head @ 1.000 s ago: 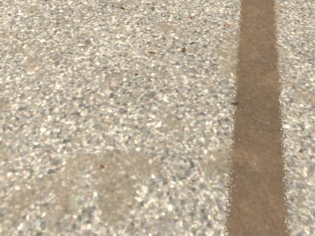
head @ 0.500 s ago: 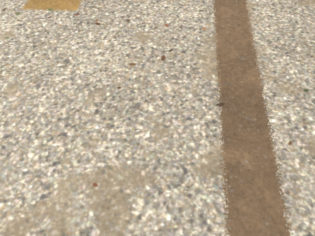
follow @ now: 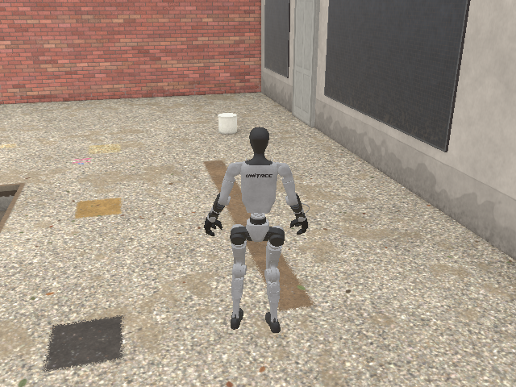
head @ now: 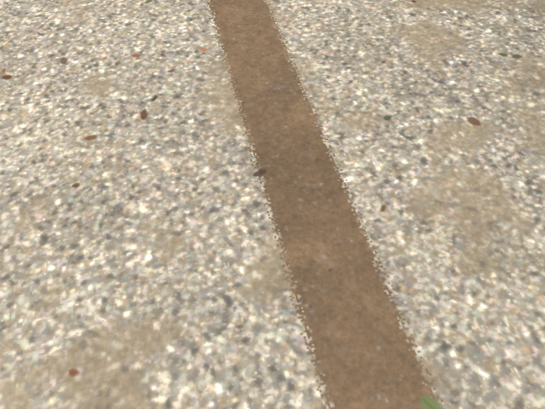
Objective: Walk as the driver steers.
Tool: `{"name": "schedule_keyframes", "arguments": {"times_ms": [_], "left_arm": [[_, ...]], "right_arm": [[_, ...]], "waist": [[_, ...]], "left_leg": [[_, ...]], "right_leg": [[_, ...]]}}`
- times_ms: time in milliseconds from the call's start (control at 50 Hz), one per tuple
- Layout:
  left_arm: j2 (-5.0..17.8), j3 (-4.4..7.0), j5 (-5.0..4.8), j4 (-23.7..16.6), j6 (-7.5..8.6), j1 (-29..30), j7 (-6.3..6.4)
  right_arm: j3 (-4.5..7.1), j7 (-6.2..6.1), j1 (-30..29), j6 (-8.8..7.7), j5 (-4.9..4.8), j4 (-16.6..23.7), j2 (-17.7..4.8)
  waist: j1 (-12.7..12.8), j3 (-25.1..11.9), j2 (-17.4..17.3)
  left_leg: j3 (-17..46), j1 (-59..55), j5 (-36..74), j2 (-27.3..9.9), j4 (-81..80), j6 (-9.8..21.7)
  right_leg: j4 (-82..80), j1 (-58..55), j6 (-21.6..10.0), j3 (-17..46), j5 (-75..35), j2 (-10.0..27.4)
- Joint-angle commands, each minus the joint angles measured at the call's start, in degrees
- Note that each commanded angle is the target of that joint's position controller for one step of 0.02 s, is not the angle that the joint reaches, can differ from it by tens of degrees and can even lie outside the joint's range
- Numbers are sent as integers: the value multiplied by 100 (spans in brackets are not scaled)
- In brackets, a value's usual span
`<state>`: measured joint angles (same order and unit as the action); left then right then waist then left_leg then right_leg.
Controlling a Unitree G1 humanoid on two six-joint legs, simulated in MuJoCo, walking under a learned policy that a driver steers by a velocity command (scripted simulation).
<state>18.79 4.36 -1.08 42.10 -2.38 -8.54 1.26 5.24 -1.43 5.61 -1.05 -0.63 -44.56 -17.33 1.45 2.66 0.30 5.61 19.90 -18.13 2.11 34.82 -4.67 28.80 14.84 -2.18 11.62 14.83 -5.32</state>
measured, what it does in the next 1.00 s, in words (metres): walks ahead: left foot, then right foot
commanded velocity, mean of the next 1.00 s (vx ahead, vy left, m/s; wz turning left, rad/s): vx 0.18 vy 0.00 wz -0.19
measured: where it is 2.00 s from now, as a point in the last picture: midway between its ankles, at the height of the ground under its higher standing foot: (321, 312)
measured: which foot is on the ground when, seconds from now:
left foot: up 0.00-0.02, down 0.04-0.42, up 0.44-0.80, down 0.82-1.00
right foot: down 0.00-0.04, up 0.06-0.38, down 0.40-0.82, up 0.84-1.00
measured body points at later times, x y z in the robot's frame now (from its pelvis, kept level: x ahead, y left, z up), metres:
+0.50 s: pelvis +0.01 -0.01 +0.00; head +0.02 -0.03 +0.45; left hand +0.18 +0.23 -0.10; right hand +0.08 -0.30 -0.13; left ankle +0.01 +0.13 -0.73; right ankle -0.03 -0.12 -0.74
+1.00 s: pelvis +0.16 +0.03 +0.01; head +0.18 +0.05 +0.46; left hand +0.31 +0.28 -0.11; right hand +0.17 -0.26 -0.10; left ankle +0.15 +0.11 -0.74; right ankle +0.13 -0.13 -0.66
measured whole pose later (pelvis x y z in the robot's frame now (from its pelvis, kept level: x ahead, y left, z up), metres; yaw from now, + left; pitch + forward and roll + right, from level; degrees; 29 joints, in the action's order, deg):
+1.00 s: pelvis +0.16 +0.03 +0.01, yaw -9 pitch +1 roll -1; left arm 17.8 3.5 -1.0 42.9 3.7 -15.7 -0.3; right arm 1.6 1.6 17.6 -5.3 0.2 -49.2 -15.4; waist -1.4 0.3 2.5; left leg -2.2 9.2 -13.1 1.9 21.4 3.7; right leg 60.9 29.6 -1.7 1.1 14.6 3.8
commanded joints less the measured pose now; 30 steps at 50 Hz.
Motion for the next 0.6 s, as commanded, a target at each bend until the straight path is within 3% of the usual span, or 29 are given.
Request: {"name": "schedule_keyframes", "arguments": {"times_ms": [20,40,60,80,100,140,180,220,280,340,380,400,420,440,460,480,500,520,560,600], "left_arm": [[878,195,-73,-490,0,406,63],[645,126,-20,-523,7,202,76],[372,68,25,-556,50,-254,47],[848,204,32,-539,94,-246,45],[1165,329,-11,-445,83,-306,38],[962,330,1,-298,-29,-311,72],[648,234,-8,-365,-65,-205,49],[491,159,-22,-475,-37,-21,45],[304,35,46,-557,-11,120,9],[387,36,34,-484,-10,-15,-33],[366,48,63,-294,-7,-382,-69],[538,67,99,-322,-14,-388,-50],[922,116,149,-392,-28,-520,14],[721,21,230,-310,9,-273,-26],[552,9,171,-391,81,-131,-75],[764,82,148,-262,126,-422,-76],[978,141,161,-171,181,-707,-46],[974,137,140,-93,269,-819,-22],[676,61,64,-70,396,-869,36],[576,45,43,-98,455,-802,50]], "right_arm": [[187,67,340,-188,-8,267,-668],[253,44,495,-175,74,265,-982],[309,-5,241,-101,178,344,-1413],[255,23,352,-92,300,382,-1162],[155,18,159,-103,261,476,-876],[63,-6,-132,-78,113,515,-612],[29,-39,-31,-37,87,441,-645],[31,-65,154,-2,115,376,-682],[51,-39,96,40,90,351,-826],[48,23,157,85,21,260,-935],[-21,45,147,94,-67,180,-826],[-88,71,428,44,-36,66,-675],[-205,121,556,-17,207,108,-362],[-261,99,497,-35,203,180,-155],[-208,70,193,-19,166,179,-485],[-150,76,-115,-43,79,245,-637],[-95,54,-336,-53,15,278,-732],[-29,58,-320,-62,-35,325,-851],[-14,138,-93,-173,-117,239,-731],[-53,216,-178,-314,-69,202,-555]], "waist": [[-334,-723,867],[-249,-936,305],[220,-874,-1307],[-8,-887,-1440],[45,-742,-950],[60,-490,-717],[-37,-377,-841],[-178,-475,-978],[-263,-650,-1074],[-274,-669,-1125],[-46,-597,-958],[-88,-649,-663],[-254,-974,482],[-367,-928,1302],[-124,-654,962],[113,-389,1086],[329,-75,1179],[317,194,1247],[176,268,964],[169,180,724]], "left_leg": [[-91,-748,1093,-59,-1495,202],[541,-1501,1718,-881,-1624,499],[1818,-2018,3405,-2004,-1527,1280],[2467,-1743,3572,-2648,-1612,2050],[1983,-1539,3213,-2450,-1603,2051],[1072,-1318,2434,-1761,-1579,1649],[649,-1216,2544,-1515,-1646,1671],[496,-1507,2687,-1504,-1625,1752],[330,-1503,2865,-1570,-1532,1771],[344,-1350,2929,-1610,-1396,1746],[206,-1004,2555,-1453,-1145,1460],[90,-594,2008,-1303,-995,1069],[-407,-37,689,-843,-96,563],[-586,-91,-833,-517,-332,298],[-716,-99,-753,-430,-52,180],[-903,411,-744,-232,376,198],[-750,987,-1125,-290,1066,238],[-496,1575,-1254,-457,1655,313],[-328,2059,-858,-647,1934,496],[-438,1979,-356,-690,1501,546]], "right_leg": [[-135,-485,-631,1600,-1886,1117],[490,42,-326,1251,-782,801],[1604,1181,53,169,1681,-185],[2942,1659,317,-168,2551,-87],[3657,1705,431,-160,2164,186],[3998,1757,622,-266,1500,271],[3834,1682,736,-443,1175,232],[3172,1609,779,-599,1120,281],[1941,904,750,-851,1179,505],[789,207,649,-1159,737,470],[-747,-637,401,-1315,-476,376],[-1041,-1266,223,-906,-1163,640],[-950,-1937,-92,320,-2765,1711],[-962,-1070,-844,692,-1826,2202],[-1249,-896,-964,710,116,1901],[-1539,-996,-935,903,1468,1831],[-1856,-1030,-1047,1299,2110,2002],[-1996,-1149,-1159,1627,2162,2229],[-2062,-1459,-1107,1463,1906,2168],[-2113,-1553,-1001,1033,1290,1987]]}}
